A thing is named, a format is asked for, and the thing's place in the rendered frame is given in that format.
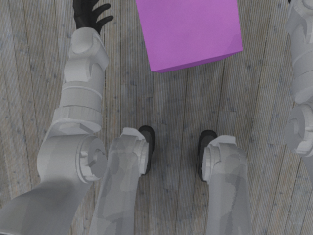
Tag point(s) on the robot right forearm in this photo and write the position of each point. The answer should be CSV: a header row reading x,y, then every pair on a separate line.
x,y
300,28

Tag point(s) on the robot left forearm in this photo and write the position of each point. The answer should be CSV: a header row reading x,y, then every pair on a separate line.
x,y
82,89

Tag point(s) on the robot right thigh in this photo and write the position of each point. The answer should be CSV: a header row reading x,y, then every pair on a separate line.
x,y
229,210

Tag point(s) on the carton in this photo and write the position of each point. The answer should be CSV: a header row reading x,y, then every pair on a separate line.
x,y
180,34

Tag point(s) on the right robot foot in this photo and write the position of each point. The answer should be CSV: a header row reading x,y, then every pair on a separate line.
x,y
205,138

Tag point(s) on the robot left upper arm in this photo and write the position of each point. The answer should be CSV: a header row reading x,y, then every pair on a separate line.
x,y
67,165

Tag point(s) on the left robot hand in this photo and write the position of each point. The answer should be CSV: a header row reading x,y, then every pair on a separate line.
x,y
85,16

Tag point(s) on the robot right upper arm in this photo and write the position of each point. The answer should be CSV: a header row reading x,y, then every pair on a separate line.
x,y
298,134

